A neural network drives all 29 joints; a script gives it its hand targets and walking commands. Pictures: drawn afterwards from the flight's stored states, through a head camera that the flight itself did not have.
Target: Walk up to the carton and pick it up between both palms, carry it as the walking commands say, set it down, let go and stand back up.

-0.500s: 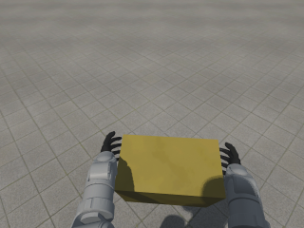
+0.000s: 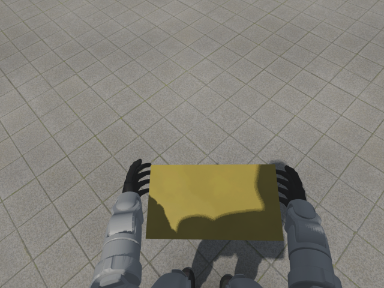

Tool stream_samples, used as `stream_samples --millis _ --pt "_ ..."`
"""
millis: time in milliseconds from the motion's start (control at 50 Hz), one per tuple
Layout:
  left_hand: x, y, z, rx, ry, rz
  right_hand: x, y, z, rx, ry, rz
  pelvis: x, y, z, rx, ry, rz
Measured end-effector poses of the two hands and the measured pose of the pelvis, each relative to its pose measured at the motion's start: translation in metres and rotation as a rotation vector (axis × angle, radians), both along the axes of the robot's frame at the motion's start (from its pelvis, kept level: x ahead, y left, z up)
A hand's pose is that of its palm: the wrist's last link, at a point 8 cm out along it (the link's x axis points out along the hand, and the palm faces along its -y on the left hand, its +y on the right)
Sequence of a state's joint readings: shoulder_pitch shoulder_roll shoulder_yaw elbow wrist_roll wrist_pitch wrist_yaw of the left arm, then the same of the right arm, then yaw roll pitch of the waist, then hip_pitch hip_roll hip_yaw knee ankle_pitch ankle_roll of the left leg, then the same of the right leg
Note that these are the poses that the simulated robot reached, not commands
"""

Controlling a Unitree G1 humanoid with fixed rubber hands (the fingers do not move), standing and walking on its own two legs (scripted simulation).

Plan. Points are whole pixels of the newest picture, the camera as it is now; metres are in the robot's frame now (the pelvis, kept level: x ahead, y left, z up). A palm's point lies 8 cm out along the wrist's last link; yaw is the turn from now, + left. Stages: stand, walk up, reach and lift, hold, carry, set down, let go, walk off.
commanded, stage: set down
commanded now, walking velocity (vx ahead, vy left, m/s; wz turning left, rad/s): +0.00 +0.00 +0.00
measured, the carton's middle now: (211, 204) +0.31 +0.00 -0.14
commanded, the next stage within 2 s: none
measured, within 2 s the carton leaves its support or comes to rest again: neither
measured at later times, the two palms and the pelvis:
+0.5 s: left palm (141, 195) +0.33 +0.19 -0.15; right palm (273, 202) +0.33 -0.17 -0.16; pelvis -0.06 +0.00 -0.09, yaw +0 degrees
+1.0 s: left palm (151, 194) +0.36 +0.18 -0.24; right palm (267, 202) +0.35 -0.17 -0.25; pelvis -0.07 +0.00 -0.16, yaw +1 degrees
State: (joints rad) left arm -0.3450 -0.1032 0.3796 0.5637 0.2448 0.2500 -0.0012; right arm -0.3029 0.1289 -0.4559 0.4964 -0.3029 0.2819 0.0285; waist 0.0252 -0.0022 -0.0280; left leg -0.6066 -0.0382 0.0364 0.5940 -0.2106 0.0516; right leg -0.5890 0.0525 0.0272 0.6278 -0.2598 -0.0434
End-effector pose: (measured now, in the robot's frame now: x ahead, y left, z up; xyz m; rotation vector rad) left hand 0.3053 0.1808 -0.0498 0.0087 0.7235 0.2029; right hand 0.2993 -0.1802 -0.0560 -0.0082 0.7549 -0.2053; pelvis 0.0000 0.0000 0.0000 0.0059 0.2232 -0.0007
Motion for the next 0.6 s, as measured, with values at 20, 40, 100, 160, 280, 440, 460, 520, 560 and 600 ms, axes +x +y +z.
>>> stream_samples --millis 20,40,100,160,280,440,460,520,560,600 --pt "0.0 -0.001 -0.005 0.004 0.004 -0.002 0.001 -0.001 -0.005 -0.004 0.003 0.0 -0.001 -0.001 -0.002 0.002 0.018 0.0" --pt "0.0 -0.002 -0.01 0.007 0.007 -0.003 0.001 -0.001 -0.011 -0.006 0.006 -0.003 -0.002 -0.002 -0.003 0.003 0.035 0.0" --pt "0.0 -0.005 -0.026 0.007 0.012 0.0 0.001 -0.003 -0.027 -0.006 0.01 -0.02 -0.006 -0.004 -0.01 0.008 0.087 -0.001" --pt "0.0 -0.005 -0.041 0.007 0.013 0.003 0.001 -0.003 -0.045 0.0 0.011 -0.031 -0.013 -0.005 -0.018 0.011 0.137 -0.001" --pt "0.006 -0.001 -0.069 0.008 0.001 0.001 0.006 0.001 -0.075 0.012 -0.001 -0.038 -0.031 -0.005 -0.041 0.015 0.216 -0.002" --pt "0.024 0.005 -0.095 0.026 -0.03 0.057 0.021 0.013 -0.101 -0.005 -0.034 -0.046 -0.054 0.0 -0.075 0.004 0.286 0.004" --pt "0.026 0.006 -0.097 0.021 -0.034 0.059 0.024 0.013 -0.103 -0.008 -0.038 -0.044 -0.057 0.001 -0.079 0.003 0.296 0.005" --pt "0.03 0.007 -0.105 0.013 -0.042 0.064 0.029 0.014 -0.11 -0.014 -0.046 -0.041 -0.063 0.003 -0.09 -0.001 0.32 0.006" --pt "0.033 0.007 -0.111 0.007 -0.043 0.067 0.032 0.014 -0.114 -0.015 -0.047 -0.044 -0.066 0.004 -0.097 -0.003 0.333 0.007" --pt "0.035 0.007 -0.116 0.002 -0.042 0.069 0.034 0.014 -0.119 -0.015 -0.046 -0.048 -0.068 0.005 -0.103 -0.005 0.345 0.008"
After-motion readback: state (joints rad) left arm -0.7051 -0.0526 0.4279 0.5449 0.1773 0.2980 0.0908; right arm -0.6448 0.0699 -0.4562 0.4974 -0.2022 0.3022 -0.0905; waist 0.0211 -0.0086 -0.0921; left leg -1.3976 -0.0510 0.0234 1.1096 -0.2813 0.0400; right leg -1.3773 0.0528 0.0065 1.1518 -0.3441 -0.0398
